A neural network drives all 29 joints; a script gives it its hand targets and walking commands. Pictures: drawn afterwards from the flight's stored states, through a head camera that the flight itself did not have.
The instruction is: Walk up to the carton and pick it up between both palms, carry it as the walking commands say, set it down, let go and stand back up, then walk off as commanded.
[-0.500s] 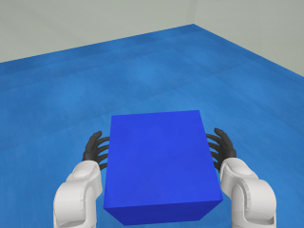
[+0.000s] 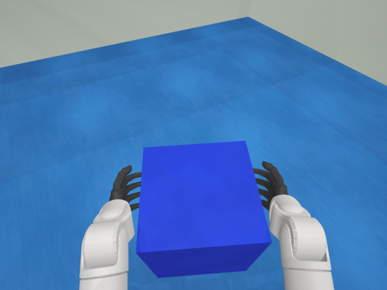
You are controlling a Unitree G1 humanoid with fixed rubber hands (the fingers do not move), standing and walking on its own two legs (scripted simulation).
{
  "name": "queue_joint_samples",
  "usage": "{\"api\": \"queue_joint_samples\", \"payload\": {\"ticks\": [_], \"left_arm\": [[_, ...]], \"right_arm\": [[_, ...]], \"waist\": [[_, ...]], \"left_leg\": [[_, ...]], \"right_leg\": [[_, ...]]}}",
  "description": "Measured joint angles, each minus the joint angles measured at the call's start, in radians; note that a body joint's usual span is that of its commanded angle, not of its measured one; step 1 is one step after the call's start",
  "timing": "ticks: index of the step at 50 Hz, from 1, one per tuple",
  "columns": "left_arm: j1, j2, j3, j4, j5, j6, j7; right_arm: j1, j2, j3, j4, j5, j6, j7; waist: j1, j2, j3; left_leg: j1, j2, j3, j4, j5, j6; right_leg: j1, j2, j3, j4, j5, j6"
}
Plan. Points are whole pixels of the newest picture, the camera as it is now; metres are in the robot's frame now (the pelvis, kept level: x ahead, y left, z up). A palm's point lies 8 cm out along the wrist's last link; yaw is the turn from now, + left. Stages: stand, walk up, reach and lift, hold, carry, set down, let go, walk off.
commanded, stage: carry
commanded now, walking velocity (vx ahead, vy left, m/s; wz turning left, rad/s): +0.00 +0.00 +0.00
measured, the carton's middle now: (198, 213) +0.28 +0.00 -0.01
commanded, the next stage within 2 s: hold in 1.40 s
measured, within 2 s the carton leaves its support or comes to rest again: neither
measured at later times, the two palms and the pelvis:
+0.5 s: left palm (123, 202) +0.27 +0.16 +0.06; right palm (275, 198) +0.27 -0.14 +0.07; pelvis +0.00 +0.00 +0.00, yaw +0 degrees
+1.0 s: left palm (124, 201) +0.28 +0.15 +0.05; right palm (274, 198) +0.28 -0.14 +0.06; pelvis +0.00 +0.00 +0.00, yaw +0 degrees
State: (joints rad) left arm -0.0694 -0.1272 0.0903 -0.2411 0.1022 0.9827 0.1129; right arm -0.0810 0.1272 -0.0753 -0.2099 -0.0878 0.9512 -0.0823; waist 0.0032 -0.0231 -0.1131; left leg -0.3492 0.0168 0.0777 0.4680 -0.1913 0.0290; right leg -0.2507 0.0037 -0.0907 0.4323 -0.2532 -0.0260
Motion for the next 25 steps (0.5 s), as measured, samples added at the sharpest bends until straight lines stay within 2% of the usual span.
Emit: {"api": "queue_joint_samples", "payload": {"ticks": [25], "left_arm": [[-0.015, 0.000, 0.003, 0.053, 0.014, -0.074, -0.014]], "right_arm": [[-0.011, 0.001, -0.006, 0.042, -0.019, -0.063, 0.010]], "waist": [[0.000, 0.000, 0.016]], "left_leg": [[0.000, -0.001, 0.000, 0.002, -0.004, 0.000]], "right_leg": [[0.000, -0.001, 0.000, 0.002, -0.004, 0.002]]}}
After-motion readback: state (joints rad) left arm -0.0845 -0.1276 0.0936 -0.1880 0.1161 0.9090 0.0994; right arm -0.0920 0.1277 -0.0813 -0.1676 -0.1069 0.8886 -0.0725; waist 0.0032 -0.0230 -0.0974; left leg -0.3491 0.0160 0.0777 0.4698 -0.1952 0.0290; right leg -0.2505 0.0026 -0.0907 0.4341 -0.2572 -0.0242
